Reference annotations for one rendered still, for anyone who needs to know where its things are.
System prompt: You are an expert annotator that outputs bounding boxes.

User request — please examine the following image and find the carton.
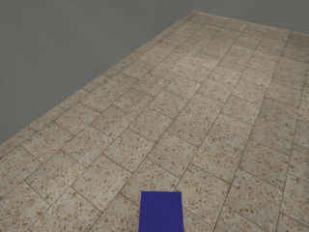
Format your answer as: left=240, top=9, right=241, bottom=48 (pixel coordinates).
left=138, top=190, right=184, bottom=232

